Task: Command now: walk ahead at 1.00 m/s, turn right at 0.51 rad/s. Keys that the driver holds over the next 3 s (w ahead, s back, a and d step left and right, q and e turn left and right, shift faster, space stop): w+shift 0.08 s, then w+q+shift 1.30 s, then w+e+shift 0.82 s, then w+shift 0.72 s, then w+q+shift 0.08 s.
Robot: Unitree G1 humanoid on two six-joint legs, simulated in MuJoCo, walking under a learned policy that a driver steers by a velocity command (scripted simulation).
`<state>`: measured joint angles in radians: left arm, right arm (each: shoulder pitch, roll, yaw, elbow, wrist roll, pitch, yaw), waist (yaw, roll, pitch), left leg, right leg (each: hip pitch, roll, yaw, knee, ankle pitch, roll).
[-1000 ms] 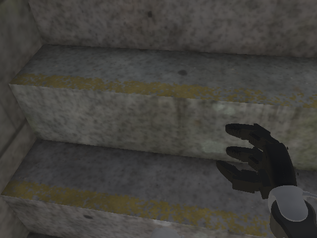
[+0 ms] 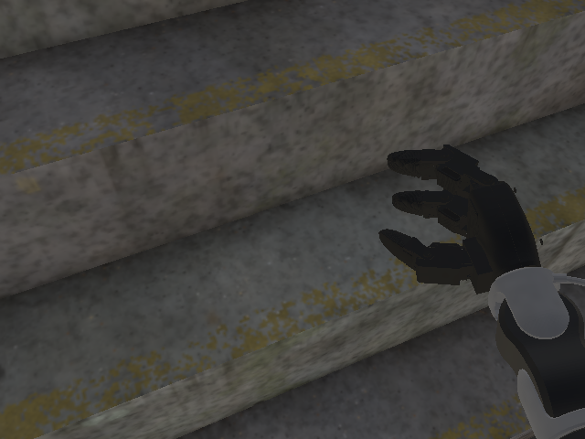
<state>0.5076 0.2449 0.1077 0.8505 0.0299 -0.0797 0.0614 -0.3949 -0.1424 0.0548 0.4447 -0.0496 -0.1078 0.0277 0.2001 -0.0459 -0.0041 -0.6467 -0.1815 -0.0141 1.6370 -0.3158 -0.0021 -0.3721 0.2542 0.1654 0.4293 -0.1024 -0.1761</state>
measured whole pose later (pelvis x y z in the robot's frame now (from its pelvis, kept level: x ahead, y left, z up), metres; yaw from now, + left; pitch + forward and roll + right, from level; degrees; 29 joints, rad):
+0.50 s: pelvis +0.16 -0.01 +0.09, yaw +11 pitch +1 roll +8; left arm 0.47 0.17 0.04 0.90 -0.07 -0.11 0.11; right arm -0.01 -0.14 0.01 0.71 0.03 0.07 -0.02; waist -0.03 -0.05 0.04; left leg -0.86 -0.20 0.24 1.36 -0.63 0.27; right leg -0.21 0.06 0.02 0.72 0.25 0.00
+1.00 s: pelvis +0.33 -0.09 +0.20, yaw +30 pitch +4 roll -3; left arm 0.32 0.21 0.02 0.76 0.07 -0.16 0.03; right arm 0.07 -0.24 -0.08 0.56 -0.06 0.00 0.00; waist 0.00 0.04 -0.11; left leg -0.77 -0.01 -0.01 1.91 -0.13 0.06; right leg -0.44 -0.11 -0.24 0.84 -0.44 0.00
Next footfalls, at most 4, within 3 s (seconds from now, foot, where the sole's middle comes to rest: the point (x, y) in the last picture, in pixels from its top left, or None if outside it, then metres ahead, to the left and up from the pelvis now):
0.46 left None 0.28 0.06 -0.53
0.80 right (459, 424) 0.43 -0.19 -0.53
1.38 left None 0.30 0.04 -0.53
1.80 right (415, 422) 0.41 -0.11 -0.53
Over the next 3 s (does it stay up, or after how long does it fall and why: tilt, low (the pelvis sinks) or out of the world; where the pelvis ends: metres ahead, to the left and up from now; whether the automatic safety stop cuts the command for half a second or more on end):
stays up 0.33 -0.09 0.20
